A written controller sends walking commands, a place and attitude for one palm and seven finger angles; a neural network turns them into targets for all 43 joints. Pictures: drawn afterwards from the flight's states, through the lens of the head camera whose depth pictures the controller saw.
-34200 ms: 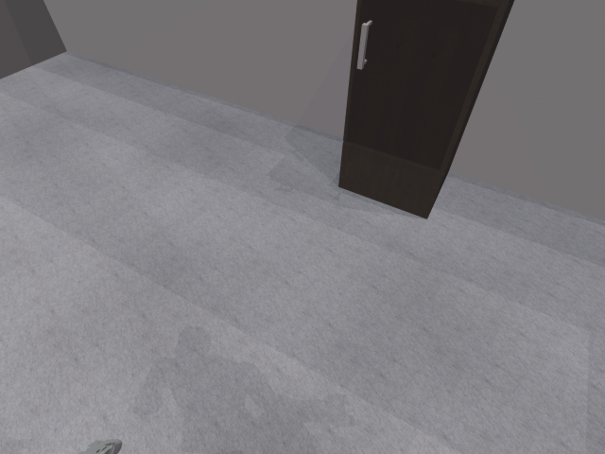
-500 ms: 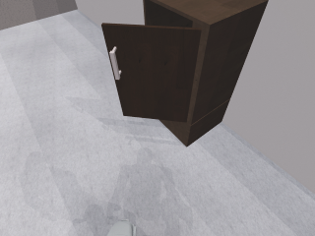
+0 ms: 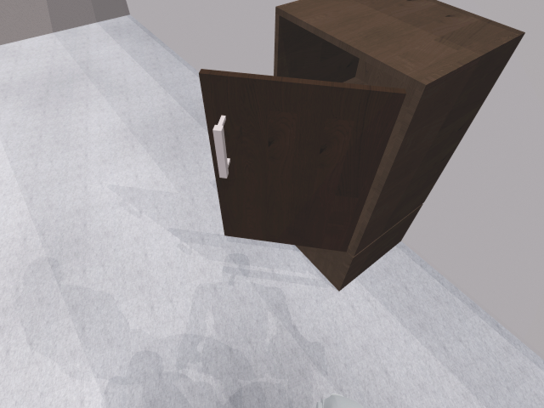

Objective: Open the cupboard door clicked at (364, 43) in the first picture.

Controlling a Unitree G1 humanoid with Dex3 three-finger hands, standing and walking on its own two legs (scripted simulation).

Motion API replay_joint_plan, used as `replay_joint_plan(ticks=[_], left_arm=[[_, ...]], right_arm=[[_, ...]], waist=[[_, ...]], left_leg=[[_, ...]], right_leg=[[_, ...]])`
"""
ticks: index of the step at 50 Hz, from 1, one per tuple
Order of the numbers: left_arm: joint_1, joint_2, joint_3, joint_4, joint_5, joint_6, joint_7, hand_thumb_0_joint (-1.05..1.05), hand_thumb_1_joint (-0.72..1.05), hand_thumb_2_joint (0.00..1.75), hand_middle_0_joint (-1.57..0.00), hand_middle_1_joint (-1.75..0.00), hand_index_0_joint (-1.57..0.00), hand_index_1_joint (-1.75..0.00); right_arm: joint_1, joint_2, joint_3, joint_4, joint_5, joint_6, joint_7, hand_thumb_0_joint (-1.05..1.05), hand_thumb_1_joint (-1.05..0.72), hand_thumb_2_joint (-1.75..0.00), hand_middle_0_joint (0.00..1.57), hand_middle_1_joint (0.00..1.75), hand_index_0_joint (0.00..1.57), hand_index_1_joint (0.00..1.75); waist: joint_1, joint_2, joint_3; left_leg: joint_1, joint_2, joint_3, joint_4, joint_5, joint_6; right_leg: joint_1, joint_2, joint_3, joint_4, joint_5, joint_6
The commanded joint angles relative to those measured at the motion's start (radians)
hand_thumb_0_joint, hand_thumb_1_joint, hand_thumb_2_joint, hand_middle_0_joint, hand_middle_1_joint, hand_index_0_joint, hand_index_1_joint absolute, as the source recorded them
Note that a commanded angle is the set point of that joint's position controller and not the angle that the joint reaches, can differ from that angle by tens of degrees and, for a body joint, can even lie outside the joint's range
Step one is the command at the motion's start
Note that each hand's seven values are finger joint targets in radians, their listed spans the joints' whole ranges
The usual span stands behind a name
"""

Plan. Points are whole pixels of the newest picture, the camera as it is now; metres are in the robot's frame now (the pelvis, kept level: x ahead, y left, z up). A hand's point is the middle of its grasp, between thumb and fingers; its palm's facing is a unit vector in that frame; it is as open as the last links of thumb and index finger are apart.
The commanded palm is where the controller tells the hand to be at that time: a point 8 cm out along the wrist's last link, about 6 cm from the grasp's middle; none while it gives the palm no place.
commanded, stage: come to a stop and stand still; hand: left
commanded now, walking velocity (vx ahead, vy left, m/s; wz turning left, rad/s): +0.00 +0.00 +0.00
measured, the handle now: (223, 147) +0.66 +0.18 -0.05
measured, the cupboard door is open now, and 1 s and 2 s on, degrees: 44 44 44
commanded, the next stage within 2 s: look again from close up in 1.12 s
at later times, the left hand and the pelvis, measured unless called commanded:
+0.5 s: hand out of the picture +0.12 +0.16 -0.18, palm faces +0.07 -0.98 -0.20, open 7.3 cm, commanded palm none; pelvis +0.05 -0.02 -0.01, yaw +0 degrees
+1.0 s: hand out of the picture +0.04 +0.15 -0.17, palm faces +0.04 -0.98 -0.22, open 7.3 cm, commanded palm none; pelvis +0.05 -0.02 +0.00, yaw +1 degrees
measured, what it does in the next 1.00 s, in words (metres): steps on the spot: right foot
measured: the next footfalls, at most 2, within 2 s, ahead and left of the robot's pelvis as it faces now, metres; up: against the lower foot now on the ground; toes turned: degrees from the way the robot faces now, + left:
right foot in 0.14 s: +0.13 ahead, -0.12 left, +0.00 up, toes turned -4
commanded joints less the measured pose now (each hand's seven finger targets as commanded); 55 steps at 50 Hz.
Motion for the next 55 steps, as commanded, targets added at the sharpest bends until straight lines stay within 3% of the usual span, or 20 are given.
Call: replay_joint_plan(ticks=[1,3,5,6,7,8,10,12,16,20,23,26,30,36,37,38,40,41,44,55], left_arm=[[0.023,0.018,-0.006,-0.057,0.0,-0.009,-0.01,0.0,0.9,0.9,-0.2,-0.3,-0.2,-0.3],[0.025,0.02,-0.015,-0.052,-0.004,-0.003,-0.003,0.0,0.9,0.9,-0.2,-0.3,-0.2,-0.3],[0.046,0.046,-0.015,-0.039,-0.006,-0.001,0.007,0.0,0.9,0.9,-0.2,-0.3,-0.2,-0.3],[0.084,0.075,-0.013,-0.029,-0.006,-0.006,0.011,0.0,0.9,0.9,-0.2,-0.3,-0.2,-0.3],[0.085,0.123,-0.013,-0.024,-0.01,-0.011,0.016,0.0,0.9,0.9,-0.2,-0.3,-0.2,-0.3],[0.064,0.158,-0.017,-0.025,-0.014,-0.006,0.016,0.0,0.9,0.9,-0.2,-0.3,-0.2,-0.3],[0.021,0.16,-0.014,-0.034,-0.02,-0.003,0.03,0.0,0.9,0.9,-0.2,-0.3,-0.2,-0.3],[0.011,0.156,-0.014,-0.039,-0.023,0.003,0.038,0.0,0.9,0.9,-0.2,-0.3,-0.2,-0.3],[-0.003,0.148,-0.001,-0.057,-0.02,0.017,0.043,0.0,0.9,0.9,-0.2,-0.3,-0.2,-0.3],[-0.036,0.097,-0.003,-0.085,-0.016,0.035,0.038,0.0,0.9,0.9,-0.2,-0.3,-0.2,-0.3],[-0.012,0.066,-0.002,-0.083,-0.008,0.044,0.033,0.0,0.9,0.9,-0.2,-0.3,-0.2,-0.3],[0.026,0.071,-0.002,-0.068,-0.004,0.037,0.029,0.0,0.9,0.9,-0.2,-0.3,-0.2,-0.3],[0.012,0.106,-0.012,-0.043,-0.009,0.009,0.03,0.0,0.9,0.9,-0.2,-0.3,-0.2,-0.3],[0.036,0.074,-0.026,0.006,-0.015,0.002,0.025,0.0,0.9,0.9,-0.2,-0.3,-0.2,-0.3],[0.174,0.1,-0.034,0.05,-0.005,-0.016,0.067,0.0,0.9,0.9,-0.2,-0.3,-0.2,-0.3],[0.126,0.14,-0.034,0.014,-0.009,-0.024,0.06,0.0,0.9,0.9,-0.2,-0.3,-0.2,-0.3],[0.083,0.123,-0.043,-0.001,-0.008,-0.023,0.04,0.0,0.9,0.9,-0.2,-0.3,-0.2,-0.3],[0.081,0.102,-0.045,0.001,-0.006,-0.019,0.033,0.0,0.9,0.9,-0.2,-0.3,-0.2,-0.3],[0.087,0.069,-0.056,0.015,-0.01,-0.02,0.026,0.0,0.9,0.9,-0.2,-0.3,-0.2,-0.3],[0.083,0.064,-0.053,0.05,-0.016,-0.023,0.027,0.0,0.9,0.9,-0.2,-0.3,-0.2,-0.3]], right_arm=[[0.12,-0.101,-0.005,0.005,-0.007,0.0,0.004,0.0,-0.9,-0.9,0.2,0.3,0.2,0.3],[0.105,-0.097,0.002,0.016,-0.005,0.007,-0.004,0.0,-0.9,-0.9,0.2,0.3,0.2,0.3],[0.094,-0.087,0.009,0.029,0.003,0.018,-0.012,0.0,-0.9,-0.9,0.2,0.3,0.2,0.3],[0.091,-0.08,0.012,0.035,0.008,0.02,-0.014,0.0,-0.9,-0.9,0.2,0.3,0.2,0.3],[0.12,-0.068,0.01,0.041,0.017,0.028,-0.012,0.0,-0.9,-0.9,0.2,0.3,0.2,0.3],[0.15,-0.068,0.008,0.049,0.024,0.038,-0.004,0.0,-0.9,-0.9,0.2,0.3,0.2,0.3],[0.193,-0.053,0.005,0.078,0.023,0.066,-0.006,0.0,-0.9,-0.9,0.2,0.3,0.2,0.3],[0.201,-0.055,0.0,0.092,0.026,0.074,-0.009,0.0,-0.9,-0.9,0.2,0.3,0.2,0.3],[0.198,-0.06,-0.014,0.08,0.019,0.089,-0.012,0.0,-0.9,-0.9,0.2,0.3,0.2,0.3],[0.164,-0.08,-0.024,0.044,0.006,0.093,-0.017,0.0,-0.9,-0.9,0.2,0.3,0.2,0.3],[0.102,-0.083,-0.024,0.02,0.003,0.085,-0.016,0.0,-0.9,-0.9,0.2,0.3,0.2,0.3],[0.073,-0.075,-0.024,0.007,0.007,0.086,-0.01,0.0,-0.9,-0.9,0.2,0.3,0.2,0.3],[0.148,-0.03,-0.013,0.035,0.017,0.094,-0.002,0.0,-0.9,-0.9,0.2,0.3,0.2,0.3],[0.135,-0.038,0.007,0.073,0.014,0.071,-0.003,0.0,-0.9,-0.9,0.2,0.3,0.2,0.3],[0.029,-0.11,-0.005,-0.01,0.022,0.047,0.004,0.0,-0.9,-0.9,0.2,0.3,0.2,0.3],[0.093,-0.052,0.004,-0.034,0.019,0.05,0.005,0.0,-0.9,-0.9,0.2,0.3,0.2,0.3],[0.129,-0.046,0.013,-0.037,0.011,0.046,0.008,0.0,-0.9,-0.9,0.2,0.3,0.2,0.3],[0.136,-0.048,0.015,-0.042,0.009,0.044,0.008,0.0,-0.9,-0.9,0.2,0.3,0.2,0.3],[0.161,-0.068,0.025,-0.043,0.011,0.037,0.004,0.0,-0.9,-0.9,0.2,0.3,0.2,0.3],[0.203,-0.056,0.043,0.035,0.007,0.026,-0.002,0.0,-0.9,-0.9,0.2,0.3,0.2,0.3]], waist=[[-0.017,0.093,-0.014],[-0.007,0.074,-0.017],[0.015,0.02,-0.011],[0.03,-0.01,-0.042],[0.005,-0.046,-0.065],[-0.019,-0.016,-0.042],[-0.037,-0.176,-0.104],[-0.037,-0.127,-0.142],[-0.033,0.005,-0.128],[-0.03,0.12,-0.058],[-0.008,0.134,-0.004],[-0.003,0.064,0.002],[-0.057,-0.113,-0.046],[-0.043,0.035,0.002],[-0.008,0.129,-0.017],[-0.052,0.16,-0.112],[-0.055,0.171,-0.063],[-0.052,0.144,-0.026],[-0.049,0.014,0.026],[-0.038,0.029,0.042]], left_leg=[[-0.008,0.303,-0.184,-0.157,0.357,0.115],[-0.024,0.297,-0.17,-0.097,0.449,0.095],[-0.075,0.261,-0.16,-0.008,0.464,0.035],[-0.076,0.205,-0.13,0.051,0.385,-0.02],[-0.121,0.143,-0.118,0.07,0.195,-0.069],[-0.109,0.103,-0.116,0.061,0.044,-0.089],[-0.054,0.093,-0.108,0.092,0.013,-0.102],[-0.018,0.098,-0.104,0.112,0.079,-0.101],[0.013,0.13,-0.114,0.135,0.27,-0.09],[-0.025,0.236,-0.203,0.015,0.347,-0.024],[-0.104,0.256,-0.212,-0.025,0.23,0.015],[-0.124,0.193,-0.174,-0.004,0.012,-0.018],[0.027,0.085,-0.102,0.081,-0.146,-0.063],[0.014,0.15,-0.152,-0.05,-0.032,-0.046],[-0.01,0.188,-0.106,0.096,0.09,-0.067],[-0.04,0.132,-0.128,0.059,-0.085,-0.075],[-0.036,0.158,-0.155,0.009,-0.088,-0.053],[-0.06,0.166,-0.174,-0.017,-0.076,-0.042],[-0.081,0.17,-0.186,-0.049,-0.051,-0.03],[-0.055,0.161,-0.172,-0.096,0.006,-0.036]], right_leg=[[0.096,-0.002,0.011,-0.189,0.033,-0.001],[0.189,0.016,0.014,-0.283,0.063,0.002],[0.332,0.028,0.024,-0.444,0.179,0.004],[0.398,-0.003,0.075,-0.537,0.411,0.0],[0.456,-0.089,0.172,-0.524,0.675,-0.048],[0.409,-0.161,0.173,-0.502,0.778,-0.092],[0.4,-0.163,0.179,-0.494,0.846,-0.133],[0.413,-0.161,0.163,-0.475,0.919,-0.127],[0.352,-0.126,0.136,-0.445,0.787,-0.106],[0.272,-0.002,0.049,-0.39,0.34,-0.043],[0.272,0.035,0.046,-0.371,0.083,-0.025],[0.291,0.009,0.096,-0.468,0.203,-0.038],[0.216,-0.103,0.239,-0.677,0.16,-0.095],[0.267,-0.02,0.142,-0.667,0.168,-0.046],[0.297,-0.065,0.149,-0.545,0.568,-0.022],[0.349,-0.094,0.191,-0.538,0.441,-0.065],[0.265,-0.044,0.144,-0.557,0.149,-0.073],[0.25,-0.02,0.124,-0.558,0.116,-0.064],[0.267,-0.004,0.112,-0.566,0.148,-0.053],[0.317,-0.013,0.109,-0.564,0.228,-0.051]])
